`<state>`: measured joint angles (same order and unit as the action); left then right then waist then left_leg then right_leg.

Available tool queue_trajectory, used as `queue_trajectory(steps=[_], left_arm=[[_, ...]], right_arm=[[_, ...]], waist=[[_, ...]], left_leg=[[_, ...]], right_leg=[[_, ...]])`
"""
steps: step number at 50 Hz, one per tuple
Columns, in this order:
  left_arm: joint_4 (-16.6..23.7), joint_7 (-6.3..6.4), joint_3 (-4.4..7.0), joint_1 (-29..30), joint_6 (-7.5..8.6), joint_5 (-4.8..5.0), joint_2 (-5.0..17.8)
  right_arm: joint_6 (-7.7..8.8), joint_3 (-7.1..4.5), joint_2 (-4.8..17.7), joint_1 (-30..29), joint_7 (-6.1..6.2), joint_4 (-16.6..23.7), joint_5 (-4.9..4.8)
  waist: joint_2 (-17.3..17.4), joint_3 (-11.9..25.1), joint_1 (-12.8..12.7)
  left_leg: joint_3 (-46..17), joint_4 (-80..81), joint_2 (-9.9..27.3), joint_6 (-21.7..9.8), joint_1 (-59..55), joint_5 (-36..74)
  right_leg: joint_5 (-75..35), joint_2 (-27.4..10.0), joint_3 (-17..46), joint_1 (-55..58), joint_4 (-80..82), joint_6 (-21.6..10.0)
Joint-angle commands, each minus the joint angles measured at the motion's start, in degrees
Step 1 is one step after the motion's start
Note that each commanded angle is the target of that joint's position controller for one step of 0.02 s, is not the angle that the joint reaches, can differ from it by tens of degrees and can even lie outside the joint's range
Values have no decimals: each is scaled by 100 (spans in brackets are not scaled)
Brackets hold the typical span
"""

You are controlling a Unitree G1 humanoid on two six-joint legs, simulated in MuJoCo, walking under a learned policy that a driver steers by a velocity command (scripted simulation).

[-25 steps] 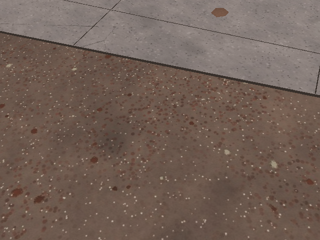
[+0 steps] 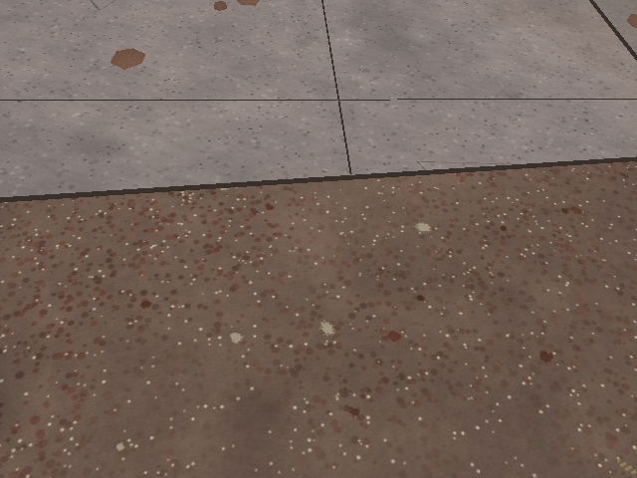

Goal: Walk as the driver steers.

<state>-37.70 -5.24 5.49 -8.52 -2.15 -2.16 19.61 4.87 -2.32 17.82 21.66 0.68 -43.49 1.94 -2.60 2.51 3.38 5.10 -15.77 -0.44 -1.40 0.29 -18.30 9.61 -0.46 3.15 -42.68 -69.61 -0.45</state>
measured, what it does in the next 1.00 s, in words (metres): walks ahead, turning left: right foot, then left foot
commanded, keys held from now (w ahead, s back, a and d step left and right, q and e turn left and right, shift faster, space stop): w+e+shift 0.02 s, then w+shift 0.02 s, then w+q+shift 0.96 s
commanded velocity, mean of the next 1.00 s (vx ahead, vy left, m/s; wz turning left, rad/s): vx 0.95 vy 0.00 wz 0.49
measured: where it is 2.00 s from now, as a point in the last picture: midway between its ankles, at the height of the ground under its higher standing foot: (227, 227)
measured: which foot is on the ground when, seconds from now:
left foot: down 0.00-0.24, up 0.26-0.68, down 0.70-1.00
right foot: up 0.00-0.22, down 0.24-0.68, up 0.70-1.00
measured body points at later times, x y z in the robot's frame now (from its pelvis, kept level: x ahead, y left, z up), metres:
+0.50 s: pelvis +0.38 -0.09 -0.01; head +0.40 -0.09 +0.44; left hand +0.36 +0.18 -0.14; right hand +0.50 -0.36 -0.13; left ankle +0.47 +0.05 -0.64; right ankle +0.27 -0.17 -0.74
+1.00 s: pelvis +0.83 -0.02 -0.01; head +0.86 +0.00 +0.44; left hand +0.98 +0.28 -0.05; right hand +0.94 -0.29 -0.13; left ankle +0.71 -0.04 -0.74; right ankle +1.11 -0.11 -0.68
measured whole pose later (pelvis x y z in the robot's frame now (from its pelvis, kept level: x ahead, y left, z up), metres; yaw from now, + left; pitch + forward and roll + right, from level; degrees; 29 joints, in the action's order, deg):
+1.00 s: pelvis +0.83 -0.02 -0.01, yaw +31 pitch +2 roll +0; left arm -32.4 -0.8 -2.2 2.7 3.2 -2.3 13.8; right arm 4.1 -4.2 16.9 26.4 -1.0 -49.7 -0.1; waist -0.3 -1.9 6.8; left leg -11.3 -19.1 -11.5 -10.1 -0.2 -18.8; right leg 1.2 -7.4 6.0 -41.5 -41.9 3.3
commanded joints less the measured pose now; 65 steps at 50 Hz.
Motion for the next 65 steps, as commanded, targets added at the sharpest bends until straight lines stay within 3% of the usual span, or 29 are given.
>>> queue_trajectory(steps=[1,5,8,10,11,12,13,14,16,19,23,30,33,34,35,36,37,39,41,45,51,53,55,56,57,58,60,62,65], left_arm=[[584,-87,-21,922,66,-13,269],[816,-130,-225,1609,217,-19,-2],[883,-83,-348,1748,306,-52,-82],[605,115,-261,632,350,-67,96],[214,237,-140,-783,412,-59,336],[-103,373,52,-1852,456,-161,896],[-134,447,147,-1934,550,-275,1437],[-154,482,134,-2030,553,-165,1251],[-409,451,-42,-1151,621,-132,570],[-577,463,-205,-878,737,29,-58],[-897,407,-266,-1031,921,131,-339],[-1076,714,-218,-1248,935,106,317],[-791,853,-30,-564,677,15,932],[-695,789,6,-258,587,21,947],[-672,627,-106,92,591,23,350],[-73,583,-345,-668,750,-50,-324],[281,568,-417,-750,899,29,-183],[208,543,-369,-115,989,-54,253],[194,560,-458,-128,746,-244,141],[599,465,-582,798,542,-164,-29],[973,467,-616,1518,600,85,-43],[789,547,-459,834,643,91,326],[260,709,-175,-1341,698,97,889],[32,818,-39,-2537,728,-84,1234],[175,760,29,-1758,708,-272,1663],[286,700,17,-1031,670,-194,1051],[57,593,-192,-778,694,-147,200],[-452,517,-299,-1327,833,-62,2],[-808,457,-289,-1369,926,158,193]], right_arm=[[153,-138,584,385,-56,79,16],[225,-54,439,773,-58,-279,56],[141,-49,664,837,-31,-654,-48],[73,-86,1036,931,11,-914,-54],[47,-126,1216,684,26,-920,-125],[94,-69,958,455,-11,-722,-156],[137,133,-149,881,-163,-349,-307],[172,-66,561,151,-144,-278,-352],[101,-55,275,-97,-175,-224,-330],[-221,-42,-146,389,-297,-551,-147],[-398,-25,-328,-608,-397,-149,-127],[-357,73,-45,-1489,-557,277,-157],[-463,-208,665,874,-416,-364,-164],[-460,-397,982,1868,-296,-678,-185],[-500,-524,1033,1316,-185,-648,-382],[-501,-522,1482,548,-218,-439,-171],[-493,-591,1629,435,-170,-212,-78],[-411,-404,745,118,-87,-297,-45],[-186,-357,746,-71,-42,-248,-117],[48,-356,832,-72,-57,-195,-156],[18,-492,971,314,-161,-239,-208],[21,-537,1143,126,-128,-167,-176],[70,-563,1333,-496,-170,-17,-113],[131,-328,452,-613,-149,190,-87],[102,-96,-153,265,-156,564,-429],[-9,-92,391,65,-85,284,-176],[-78,-126,489,-664,-179,242,37],[-132,-43,170,-895,-251,415,93],[-144,60,101,-1063,-279,624,177]], waist=[[783,-1057,188],[715,-1463,245],[834,-1339,23],[1247,-412,-661],[1301,307,-1430],[1012,1066,-1902],[-633,2096,-1195],[52,2059,-1563],[68,119,-826],[-290,-403,-266],[-251,-1090,-133],[-143,-907,126],[-486,369,1420],[-113,668,1835],[1214,-45,1508],[1811,13,106],[1510,1112,199],[-378,-339,-183],[-485,-714,-540],[-256,-978,-377],[543,-466,221],[605,13,-127],[515,1074,-1413],[-460,1731,-1678],[-2424,2238,-661],[-1350,1360,-639],[158,99,-604],[-89,-105,-508],[-411,-46,-198]], left_leg=[[-751,977,1429,-337,-352,-135],[-377,1406,1432,-497,-40,968],[-26,1251,1458,-682,-325,4255],[-17,-547,1680,-701,-389,7951],[-22,-2040,1609,-634,283,7706],[-59,-3977,1217,-582,1841,5303],[-572,-6129,263,-514,3826,-977],[-1307,-6616,178,-675,3936,-418],[-1007,-6190,667,-610,4083,637],[-887,-5985,902,-426,3597,774],[-527,-5645,868,-398,4315,1488],[797,-3001,-41,-854,3007,2413],[534,-2985,-483,-1203,511,1372],[33,-2357,-419,-1482,-660,1045],[-644,-1758,-211,-1646,-833,810],[-2918,-2061,534,-2307,-1399,2643],[-5119,-438,1419,-3098,-2183,-108],[-4867,509,1206,-2237,-268,-1246],[-4078,430,784,-2102,1053,-110],[-2878,711,27,-1865,2364,1062],[-2805,59,2,-1199,1031,3147],[-2911,-823,12,-924,667,4323],[-2667,-3297,-227,-686,1309,4386],[-2223,-5309,-576,-717,2363,1150],[-1566,-6586,-961,-509,3944,-1173],[-1377,-6811,-420,-563,4479,-469],[-1194,-6192,-92,-366,4085,134],[-1341,-5699,-162,-206,3871,-340],[-1007,-4257,-208,-32,3683,-295]], right_leg=[[-286,-224,-46,-1609,-56,-42],[-329,8,-311,-913,1640,-291],[270,159,-1212,428,2922,-686],[941,659,-1266,2313,2950,-893],[620,600,-887,4078,3463,-971],[1473,-456,366,6008,3658,-991],[3488,-2503,3187,7508,4303,-1070],[3506,-2557,3953,6515,5255,-837],[1928,-1989,2019,4668,5487,-648],[1095,-1468,436,3530,5943,-395],[-828,-1016,-1133,3251,6301,-21],[-6172,-1013,-2208,4223,5742,127],[-7910,-1373,-1890,4212,2734,44],[-6379,-1164,-1774,3518,605,-69],[-101,180,-1612,2033,-1885,-79],[1865,473,-791,63,-3209,142],[1844,402,261,-770,-3269,130],[1131,-212,351,-554,-1786,51],[1078,-474,341,81,-1051,245],[147,-679,-127,916,1234,537],[-1446,-92,-268,1789,3717,264],[-913,192,-174,2801,4011,176],[73,-62,-51,5055,3776,36],[2223,-1391,1321,6325,3877,-44],[3522,-2855,4960,6880,5467,-632],[4065,-2521,5103,6006,5710,-955],[453,-1801,2766,4465,5302,-1012],[-2862,-1479,1697,3993,5074,-1008],[-4524,-1198,1058,3860,5152,-972]])
Next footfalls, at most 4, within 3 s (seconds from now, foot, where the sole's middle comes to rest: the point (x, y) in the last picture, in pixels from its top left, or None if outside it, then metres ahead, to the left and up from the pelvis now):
0.24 right None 0.31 -0.18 -0.78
0.70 left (310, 384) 0.74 -0.03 -0.78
1.12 right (294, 238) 1.19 -0.01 -0.78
1.46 left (179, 227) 1.24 0.31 -0.78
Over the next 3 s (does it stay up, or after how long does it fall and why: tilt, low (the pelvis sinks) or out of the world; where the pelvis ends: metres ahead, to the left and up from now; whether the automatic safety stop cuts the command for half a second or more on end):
stays up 1.24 0.13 0.00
